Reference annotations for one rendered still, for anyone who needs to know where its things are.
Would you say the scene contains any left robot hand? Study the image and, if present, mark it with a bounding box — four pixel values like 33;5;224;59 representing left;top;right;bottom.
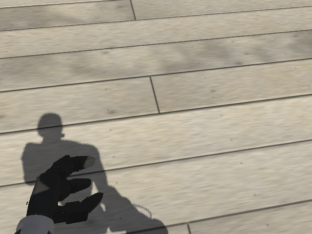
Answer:
26;155;103;224

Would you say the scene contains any left robot forearm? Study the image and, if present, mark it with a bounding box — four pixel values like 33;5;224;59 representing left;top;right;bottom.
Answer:
15;214;55;234

